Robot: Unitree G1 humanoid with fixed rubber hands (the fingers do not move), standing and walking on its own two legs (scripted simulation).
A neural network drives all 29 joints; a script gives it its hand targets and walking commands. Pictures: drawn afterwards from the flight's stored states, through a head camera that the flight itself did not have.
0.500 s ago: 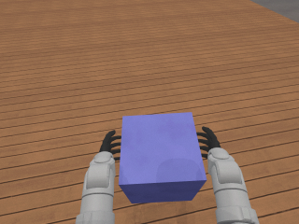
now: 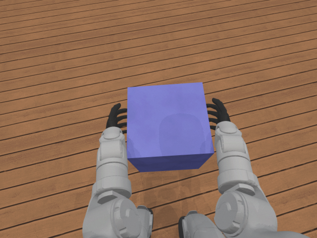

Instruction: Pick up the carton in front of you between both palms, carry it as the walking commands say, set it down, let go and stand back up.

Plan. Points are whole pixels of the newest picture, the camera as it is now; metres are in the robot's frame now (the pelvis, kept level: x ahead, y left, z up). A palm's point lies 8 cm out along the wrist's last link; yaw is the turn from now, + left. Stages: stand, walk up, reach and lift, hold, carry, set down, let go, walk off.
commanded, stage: set down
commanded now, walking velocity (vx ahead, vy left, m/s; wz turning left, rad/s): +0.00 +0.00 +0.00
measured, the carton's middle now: (167, 133) +0.40 +0.01 -0.10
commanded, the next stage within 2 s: none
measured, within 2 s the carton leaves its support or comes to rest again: rests again in 1.88 s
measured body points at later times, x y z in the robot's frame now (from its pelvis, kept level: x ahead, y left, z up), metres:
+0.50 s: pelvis -0.01 -0.01 -0.11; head +0.23 +0.01 +0.27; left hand +0.42 +0.19 -0.20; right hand +0.46 -0.10 -0.19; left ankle +0.08 +0.11 -0.71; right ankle +0.04 -0.12 -0.71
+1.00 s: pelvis -0.04 -0.01 -0.24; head +0.27 +0.01 +0.09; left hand +0.44 +0.22 -0.35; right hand +0.51 -0.07 -0.35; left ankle +0.08 +0.11 -0.71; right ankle +0.04 -0.12 -0.71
